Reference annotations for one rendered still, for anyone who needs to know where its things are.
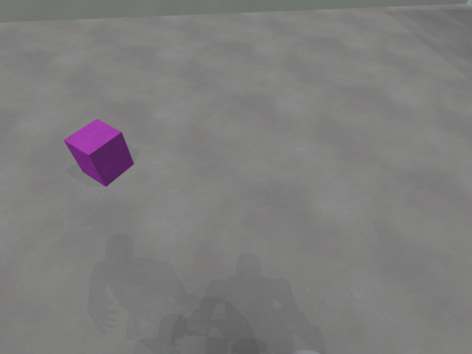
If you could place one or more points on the carton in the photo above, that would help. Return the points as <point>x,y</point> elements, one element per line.
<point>101,151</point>

